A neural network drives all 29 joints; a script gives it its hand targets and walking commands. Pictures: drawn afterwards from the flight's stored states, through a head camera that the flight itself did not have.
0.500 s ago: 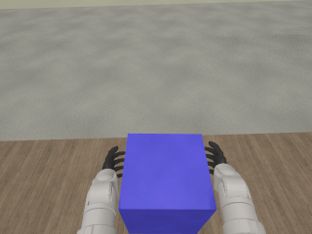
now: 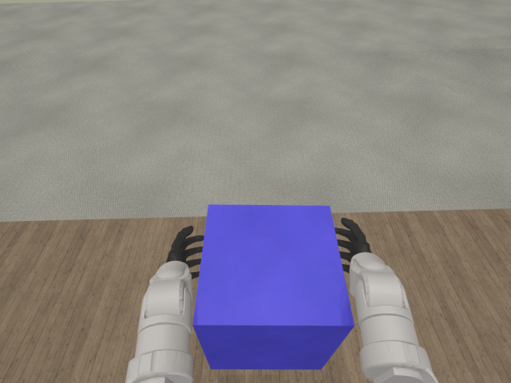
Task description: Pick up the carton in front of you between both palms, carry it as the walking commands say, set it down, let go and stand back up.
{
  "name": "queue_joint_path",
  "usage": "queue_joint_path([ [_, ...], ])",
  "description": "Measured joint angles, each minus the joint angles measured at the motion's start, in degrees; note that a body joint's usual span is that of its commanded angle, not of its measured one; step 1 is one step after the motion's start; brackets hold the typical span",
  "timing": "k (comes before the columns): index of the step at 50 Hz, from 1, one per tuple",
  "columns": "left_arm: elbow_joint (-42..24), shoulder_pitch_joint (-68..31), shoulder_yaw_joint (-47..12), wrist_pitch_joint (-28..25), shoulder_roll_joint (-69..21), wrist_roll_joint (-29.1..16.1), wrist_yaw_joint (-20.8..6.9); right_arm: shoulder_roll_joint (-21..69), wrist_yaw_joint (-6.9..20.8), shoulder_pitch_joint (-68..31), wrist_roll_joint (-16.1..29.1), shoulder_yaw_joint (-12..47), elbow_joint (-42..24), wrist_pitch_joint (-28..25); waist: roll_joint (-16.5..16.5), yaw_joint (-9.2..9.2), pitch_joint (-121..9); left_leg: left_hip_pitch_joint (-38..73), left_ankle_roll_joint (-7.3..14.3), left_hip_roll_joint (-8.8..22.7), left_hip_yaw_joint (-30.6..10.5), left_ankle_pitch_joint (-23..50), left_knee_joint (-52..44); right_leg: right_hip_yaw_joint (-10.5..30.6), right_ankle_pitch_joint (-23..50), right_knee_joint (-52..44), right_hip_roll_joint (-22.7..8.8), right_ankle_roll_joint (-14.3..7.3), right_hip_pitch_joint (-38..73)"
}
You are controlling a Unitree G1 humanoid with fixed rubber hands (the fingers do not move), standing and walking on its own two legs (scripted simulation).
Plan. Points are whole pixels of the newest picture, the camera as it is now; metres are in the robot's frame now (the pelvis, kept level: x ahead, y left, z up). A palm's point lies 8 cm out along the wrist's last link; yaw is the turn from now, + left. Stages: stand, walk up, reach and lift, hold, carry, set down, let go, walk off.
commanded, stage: reach and lift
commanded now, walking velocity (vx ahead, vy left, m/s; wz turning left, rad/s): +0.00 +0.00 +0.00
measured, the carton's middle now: (267, 291) +0.29 +0.00 -0.04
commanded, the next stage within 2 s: hold in 0.46 s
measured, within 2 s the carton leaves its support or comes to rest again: neither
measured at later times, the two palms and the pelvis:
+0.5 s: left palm (177, 265) +0.30 +0.15 +0.04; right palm (360, 256) +0.30 -0.15 +0.04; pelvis +0.01 +0.00 +0.00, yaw +0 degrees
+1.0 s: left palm (174, 265) +0.29 +0.15 +0.05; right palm (364, 256) +0.29 -0.15 +0.06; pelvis +0.00 +0.00 +0.00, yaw +0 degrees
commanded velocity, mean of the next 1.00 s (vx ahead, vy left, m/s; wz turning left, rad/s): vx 0.00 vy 0.00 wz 0.00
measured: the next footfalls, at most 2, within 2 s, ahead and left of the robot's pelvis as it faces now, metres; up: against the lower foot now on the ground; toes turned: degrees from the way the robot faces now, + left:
left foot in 1.94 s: +0.17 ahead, +0.09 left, +0.00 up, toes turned +8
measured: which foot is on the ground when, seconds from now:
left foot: down 0.00-1.00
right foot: down 0.00-1.00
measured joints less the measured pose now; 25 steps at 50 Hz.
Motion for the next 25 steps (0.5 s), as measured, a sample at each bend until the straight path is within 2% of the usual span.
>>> queue_joint_path([
  [25, -5.8, 4.1, -4.6, 4.4, 0.9, -1.7, 0.8, -1.0, -0.2, 3.9, 1.5, 4.4, -5.6, 4.1, 0.0, -0.06, -0.2, 4.7, 0.2, 0.3, 0.2, 0.6, -3.9, -0.2, 0.6, -3.9, -0.4, -0.1, 4.7],
])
